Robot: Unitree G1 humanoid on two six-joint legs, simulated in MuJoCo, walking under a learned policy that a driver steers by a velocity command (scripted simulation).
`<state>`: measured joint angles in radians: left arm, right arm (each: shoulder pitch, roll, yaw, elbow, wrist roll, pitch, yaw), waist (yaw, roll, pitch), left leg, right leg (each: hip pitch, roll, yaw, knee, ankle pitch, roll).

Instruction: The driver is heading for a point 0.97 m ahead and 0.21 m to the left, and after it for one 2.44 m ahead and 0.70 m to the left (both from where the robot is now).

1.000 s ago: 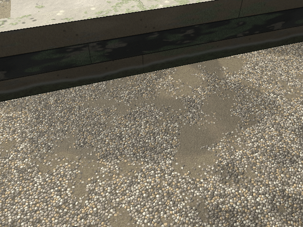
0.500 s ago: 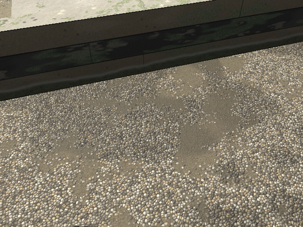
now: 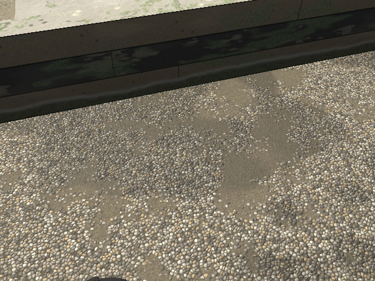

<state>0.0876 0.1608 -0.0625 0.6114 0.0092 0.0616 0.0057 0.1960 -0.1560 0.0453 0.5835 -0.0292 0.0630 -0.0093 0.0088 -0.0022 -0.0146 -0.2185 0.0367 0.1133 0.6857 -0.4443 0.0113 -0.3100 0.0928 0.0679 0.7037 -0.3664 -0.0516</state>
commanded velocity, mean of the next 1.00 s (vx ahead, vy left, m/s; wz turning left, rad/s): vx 0.18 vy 0.00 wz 0.00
